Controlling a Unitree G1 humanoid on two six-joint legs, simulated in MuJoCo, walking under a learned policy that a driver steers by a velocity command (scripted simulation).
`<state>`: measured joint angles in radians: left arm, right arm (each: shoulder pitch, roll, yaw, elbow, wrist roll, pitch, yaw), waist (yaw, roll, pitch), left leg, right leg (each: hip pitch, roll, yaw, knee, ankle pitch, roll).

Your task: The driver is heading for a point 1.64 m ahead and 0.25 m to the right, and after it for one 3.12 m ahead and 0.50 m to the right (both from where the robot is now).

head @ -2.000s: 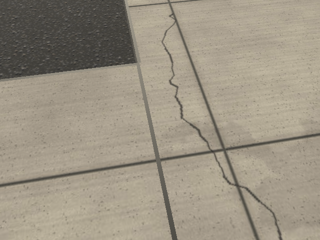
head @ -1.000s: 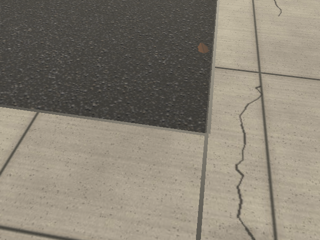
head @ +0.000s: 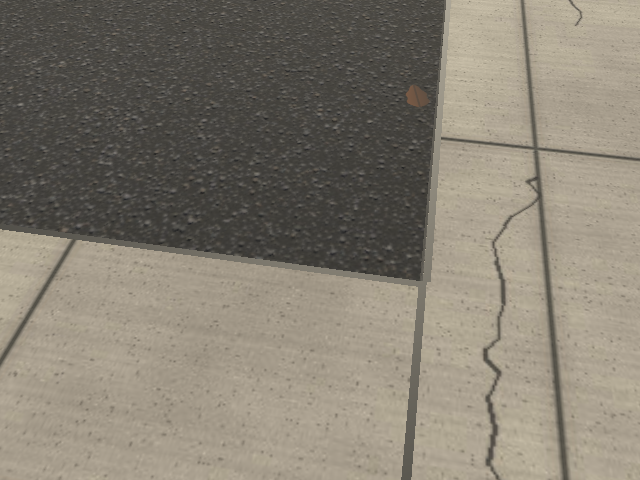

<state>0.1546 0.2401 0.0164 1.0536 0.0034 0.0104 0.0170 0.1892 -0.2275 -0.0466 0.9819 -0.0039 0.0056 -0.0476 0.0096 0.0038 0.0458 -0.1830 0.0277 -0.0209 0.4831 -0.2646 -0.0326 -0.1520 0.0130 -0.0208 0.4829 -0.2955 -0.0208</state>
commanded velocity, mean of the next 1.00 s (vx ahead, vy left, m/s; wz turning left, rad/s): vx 0.32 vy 0.00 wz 0.00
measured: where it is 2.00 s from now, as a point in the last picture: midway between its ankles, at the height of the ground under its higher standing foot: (316, 345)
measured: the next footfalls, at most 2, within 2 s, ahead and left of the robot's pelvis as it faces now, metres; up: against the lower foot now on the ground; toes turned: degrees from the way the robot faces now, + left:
left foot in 0.42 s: +0.09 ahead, +0.15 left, +0.00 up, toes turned +3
right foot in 0.92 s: +0.47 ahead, -0.07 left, +0.00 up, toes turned -2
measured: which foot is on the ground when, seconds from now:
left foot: down 0.00-0.18, up 0.20-0.40, down 0.42-0.92, up 0.94-1.00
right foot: down 0.00-0.42, up 0.44-0.90, down 0.92-1.00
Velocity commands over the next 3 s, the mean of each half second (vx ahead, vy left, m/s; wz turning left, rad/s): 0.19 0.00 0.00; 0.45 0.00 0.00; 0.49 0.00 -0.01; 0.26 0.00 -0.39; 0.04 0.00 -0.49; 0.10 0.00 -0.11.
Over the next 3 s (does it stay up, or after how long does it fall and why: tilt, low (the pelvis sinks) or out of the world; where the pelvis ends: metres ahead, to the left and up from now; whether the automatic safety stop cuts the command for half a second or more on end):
stays up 0.91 0.09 -0.01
